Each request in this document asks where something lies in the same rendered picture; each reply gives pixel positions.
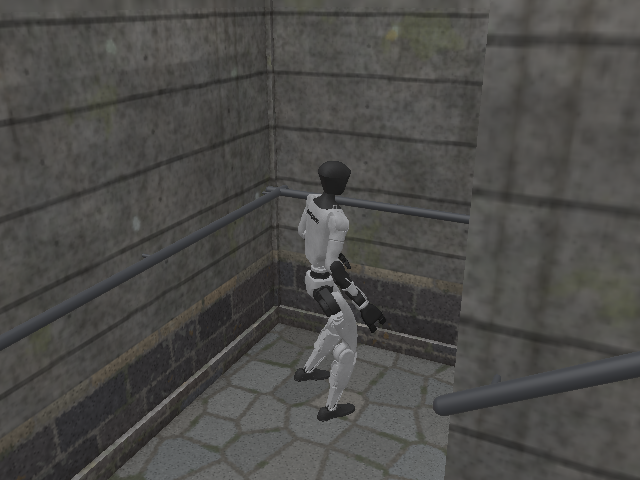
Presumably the robot right upper arm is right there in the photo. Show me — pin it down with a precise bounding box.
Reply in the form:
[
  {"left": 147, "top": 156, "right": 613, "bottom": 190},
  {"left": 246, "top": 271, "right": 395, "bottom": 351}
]
[{"left": 325, "top": 211, "right": 349, "bottom": 274}]

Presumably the robot right foot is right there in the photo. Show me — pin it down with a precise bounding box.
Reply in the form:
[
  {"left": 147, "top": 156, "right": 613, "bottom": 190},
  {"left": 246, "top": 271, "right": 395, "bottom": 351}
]
[{"left": 317, "top": 403, "right": 355, "bottom": 422}]

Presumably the robot head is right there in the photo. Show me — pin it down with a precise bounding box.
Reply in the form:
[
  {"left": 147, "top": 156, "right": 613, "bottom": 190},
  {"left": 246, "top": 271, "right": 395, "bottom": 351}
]
[{"left": 313, "top": 161, "right": 351, "bottom": 210}]

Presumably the left robot hand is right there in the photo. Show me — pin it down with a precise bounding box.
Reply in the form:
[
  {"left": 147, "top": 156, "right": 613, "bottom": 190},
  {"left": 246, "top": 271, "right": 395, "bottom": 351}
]
[{"left": 338, "top": 253, "right": 351, "bottom": 269}]

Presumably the right robot hand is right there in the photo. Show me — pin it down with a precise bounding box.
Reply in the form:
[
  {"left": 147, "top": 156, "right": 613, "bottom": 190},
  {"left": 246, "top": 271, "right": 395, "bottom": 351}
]
[{"left": 360, "top": 303, "right": 386, "bottom": 333}]

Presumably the robot right forearm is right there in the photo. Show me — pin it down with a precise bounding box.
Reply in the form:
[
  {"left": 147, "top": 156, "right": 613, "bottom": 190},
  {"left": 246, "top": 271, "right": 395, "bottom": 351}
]
[{"left": 330, "top": 261, "right": 369, "bottom": 310}]

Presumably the robot left upper arm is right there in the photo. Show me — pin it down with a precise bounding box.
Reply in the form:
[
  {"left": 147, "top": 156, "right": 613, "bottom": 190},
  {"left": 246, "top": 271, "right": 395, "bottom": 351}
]
[{"left": 298, "top": 194, "right": 321, "bottom": 239}]

